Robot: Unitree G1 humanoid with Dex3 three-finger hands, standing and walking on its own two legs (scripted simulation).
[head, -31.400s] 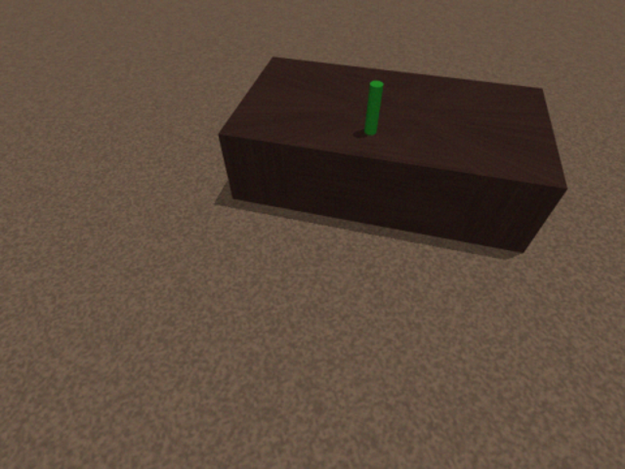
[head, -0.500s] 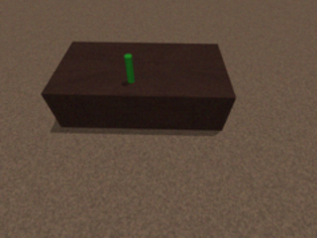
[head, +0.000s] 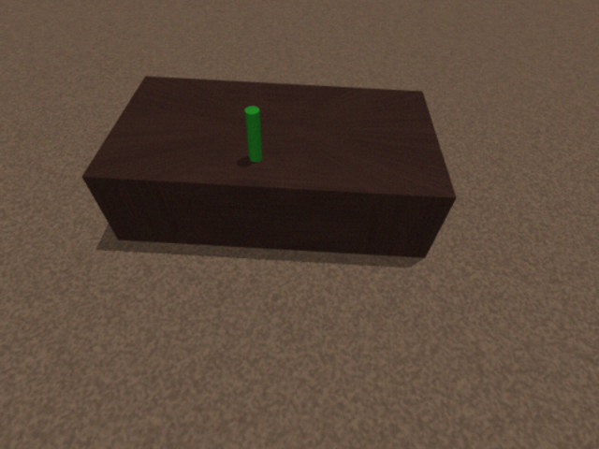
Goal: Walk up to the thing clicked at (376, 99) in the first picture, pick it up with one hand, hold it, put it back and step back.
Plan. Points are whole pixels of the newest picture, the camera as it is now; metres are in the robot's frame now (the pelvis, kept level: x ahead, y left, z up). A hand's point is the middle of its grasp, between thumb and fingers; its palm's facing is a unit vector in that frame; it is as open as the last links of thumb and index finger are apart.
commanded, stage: step back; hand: left
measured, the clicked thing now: (254, 135) +1.12 +0.18 -0.31
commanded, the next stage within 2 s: stand in 0.22 s
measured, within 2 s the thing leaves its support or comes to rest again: neither
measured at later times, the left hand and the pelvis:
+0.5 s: hand out of the picture +0.08 +0.24 -0.14, palm faces -0.01 -0.94 -0.34, open 7.3 cm; pelvis -0.01 -0.01 +0.01, yaw +0 degrees
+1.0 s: hand out of the picture +0.05 +0.24 -0.14, palm faces -0.03 -0.94 -0.34, open 7.3 cm; pelvis -0.02 -0.02 +0.01, yaw +0 degrees
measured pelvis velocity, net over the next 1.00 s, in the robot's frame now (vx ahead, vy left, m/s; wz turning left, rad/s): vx -0.02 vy -0.02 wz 0.00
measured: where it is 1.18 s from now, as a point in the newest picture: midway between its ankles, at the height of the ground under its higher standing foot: outside the picture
